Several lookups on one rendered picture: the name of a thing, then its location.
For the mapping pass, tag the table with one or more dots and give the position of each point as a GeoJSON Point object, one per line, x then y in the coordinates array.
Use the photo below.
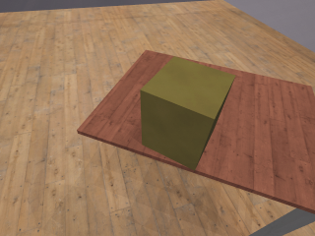
{"type": "Point", "coordinates": [263, 142]}

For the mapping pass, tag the carton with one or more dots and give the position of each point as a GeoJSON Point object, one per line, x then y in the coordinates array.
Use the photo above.
{"type": "Point", "coordinates": [180, 107]}

